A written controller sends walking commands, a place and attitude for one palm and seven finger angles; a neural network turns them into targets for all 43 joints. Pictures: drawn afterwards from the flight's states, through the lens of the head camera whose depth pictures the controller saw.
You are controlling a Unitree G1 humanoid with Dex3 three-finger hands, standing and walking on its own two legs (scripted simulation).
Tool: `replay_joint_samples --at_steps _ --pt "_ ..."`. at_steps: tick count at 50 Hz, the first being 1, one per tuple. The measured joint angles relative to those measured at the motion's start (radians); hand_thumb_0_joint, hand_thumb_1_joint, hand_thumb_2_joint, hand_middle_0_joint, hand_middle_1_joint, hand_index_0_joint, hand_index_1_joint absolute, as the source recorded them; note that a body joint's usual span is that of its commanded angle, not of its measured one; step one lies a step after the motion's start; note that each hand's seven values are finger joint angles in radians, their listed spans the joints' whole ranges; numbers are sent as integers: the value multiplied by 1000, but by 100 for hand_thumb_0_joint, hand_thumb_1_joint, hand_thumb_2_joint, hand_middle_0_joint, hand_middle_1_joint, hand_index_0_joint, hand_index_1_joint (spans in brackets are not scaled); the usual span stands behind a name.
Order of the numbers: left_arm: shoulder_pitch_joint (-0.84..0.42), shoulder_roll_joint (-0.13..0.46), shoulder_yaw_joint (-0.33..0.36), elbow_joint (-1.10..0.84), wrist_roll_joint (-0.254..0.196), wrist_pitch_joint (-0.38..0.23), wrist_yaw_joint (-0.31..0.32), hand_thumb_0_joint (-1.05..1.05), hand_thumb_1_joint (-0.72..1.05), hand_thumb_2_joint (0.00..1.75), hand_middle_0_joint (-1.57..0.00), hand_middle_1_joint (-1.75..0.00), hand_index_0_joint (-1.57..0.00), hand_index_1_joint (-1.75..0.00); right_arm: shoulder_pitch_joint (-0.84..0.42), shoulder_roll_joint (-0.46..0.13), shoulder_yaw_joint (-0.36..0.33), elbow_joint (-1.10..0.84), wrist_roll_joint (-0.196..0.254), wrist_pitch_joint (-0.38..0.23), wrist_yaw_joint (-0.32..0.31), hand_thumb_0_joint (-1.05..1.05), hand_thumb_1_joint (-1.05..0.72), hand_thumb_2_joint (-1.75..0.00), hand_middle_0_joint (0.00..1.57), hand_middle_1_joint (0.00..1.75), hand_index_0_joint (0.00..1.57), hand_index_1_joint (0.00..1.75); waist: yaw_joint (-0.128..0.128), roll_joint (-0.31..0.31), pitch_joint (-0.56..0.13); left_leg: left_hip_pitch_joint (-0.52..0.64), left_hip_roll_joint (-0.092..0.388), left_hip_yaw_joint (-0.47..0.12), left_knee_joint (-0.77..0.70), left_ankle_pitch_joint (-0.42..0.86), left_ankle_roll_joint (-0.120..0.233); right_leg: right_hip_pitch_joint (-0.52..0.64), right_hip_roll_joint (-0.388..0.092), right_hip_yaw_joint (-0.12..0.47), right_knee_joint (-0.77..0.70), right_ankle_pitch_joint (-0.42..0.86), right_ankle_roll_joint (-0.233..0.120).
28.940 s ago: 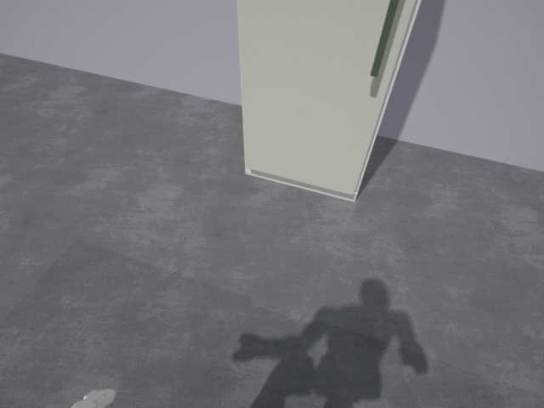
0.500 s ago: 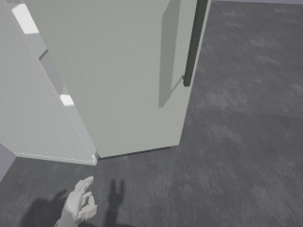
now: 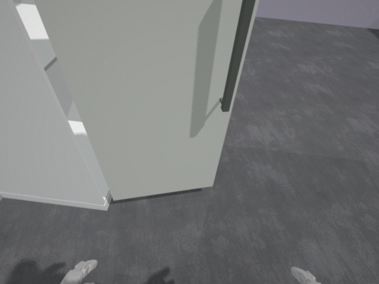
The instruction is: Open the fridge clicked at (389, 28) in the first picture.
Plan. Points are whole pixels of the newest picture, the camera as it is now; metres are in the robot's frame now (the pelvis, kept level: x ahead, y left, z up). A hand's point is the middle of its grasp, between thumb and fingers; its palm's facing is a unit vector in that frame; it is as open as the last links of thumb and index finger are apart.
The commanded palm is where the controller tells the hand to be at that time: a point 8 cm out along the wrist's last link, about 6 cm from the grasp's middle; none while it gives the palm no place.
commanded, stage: let the arm hang, fingers relaxed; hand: right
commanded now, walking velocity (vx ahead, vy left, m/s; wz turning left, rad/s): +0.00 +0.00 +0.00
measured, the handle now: (236, 44) +0.71 -0.06 +0.18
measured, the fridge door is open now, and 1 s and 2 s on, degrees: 73 73 73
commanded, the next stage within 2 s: look to check the result in 0.88 s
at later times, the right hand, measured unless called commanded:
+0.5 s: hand out of the picture -0.01 -0.19 -0.16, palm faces -0.02 +0.97 -0.23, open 7.4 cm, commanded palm none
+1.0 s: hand out of the picture +0.05 -0.17 -0.16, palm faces -0.03 +0.98 -0.21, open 7.4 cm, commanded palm none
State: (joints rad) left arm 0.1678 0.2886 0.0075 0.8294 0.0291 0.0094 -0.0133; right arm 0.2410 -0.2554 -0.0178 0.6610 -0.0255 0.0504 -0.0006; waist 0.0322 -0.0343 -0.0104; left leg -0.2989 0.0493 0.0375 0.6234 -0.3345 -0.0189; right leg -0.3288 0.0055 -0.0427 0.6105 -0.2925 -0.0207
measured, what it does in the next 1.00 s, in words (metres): stands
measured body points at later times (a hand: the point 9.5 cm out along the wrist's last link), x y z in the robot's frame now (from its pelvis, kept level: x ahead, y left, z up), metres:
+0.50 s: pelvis +0.00 -0.01 +0.02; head +0.02 +0.00 +0.46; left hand -0.02 +0.21 -0.15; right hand -0.01 -0.25 -0.14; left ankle +0.00 +0.13 -0.73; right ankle +0.02 -0.11 -0.73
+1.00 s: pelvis +0.01 +0.01 +0.02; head +0.03 +0.01 +0.47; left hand +0.01 +0.24 -0.15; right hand +0.05 -0.23 -0.14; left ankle +0.00 +0.13 -0.73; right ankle +0.02 -0.11 -0.73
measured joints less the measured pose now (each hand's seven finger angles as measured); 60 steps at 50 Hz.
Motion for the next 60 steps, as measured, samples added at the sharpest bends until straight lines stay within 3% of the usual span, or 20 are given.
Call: replay_joint_samples --at_steps 3,4,11,25,32,60 --pt "36 -27 -13 57 3 9 7 1 91 90 -20 -30 -20 -30 15 66 44 175 8 11 5 1 -91 -90 20 30 20 29 3 41 35 28 -9 -6 -41 23 -1 29 -7 -6 -36 16 1" --pt "51 -39 -15 78 2 11 10 1 91 90 -20 -30 -20 -30 19 77 27 211 16 5 -12 0 -94 -90 21 30 20 29 0 52 45 37 -14 -3 -61 34 1 34 -11 -3 -48 24 2" --pt "135 -97 -15 206 -4 25 27 1 91 90 -20 -30 -20 -30 55 46 13 372 18 -24 -10 -1 -98 -90 21 30 21 30 -28 58 82 85 -29 10 -176 98 7 60 -23 7 -120 65 5" --pt "123 -148 -5 264 -11 6 34 1 91 90 -20 -30 -20 -30 46 77 15 469 17 -45 -24 0 -91 -90 20 30 20 29 -25 10 69 111 -14 -20 -200 108 -6 112 -7 -23 -179 84 -7" --pt "102 -135 3 271 -8 0 37 1 92 90 -21 -30 -20 -30 5 107 16 452 15 -55 -26 0 -91 -90 20 30 20 29 -21 12 54 111 -12 -29 -191 100 -6 125 -5 -32 -188 83 -6" --pt "54 -108 5 287 -9 -1 38 0 91 90 -20 -30 -20 -30 -22 85 12 463 18 -61 -22 0 -90 -90 20 30 20 29 -18 19 68 150 -37 -24 -231 104 14 160 -29 -27 -218 83 18"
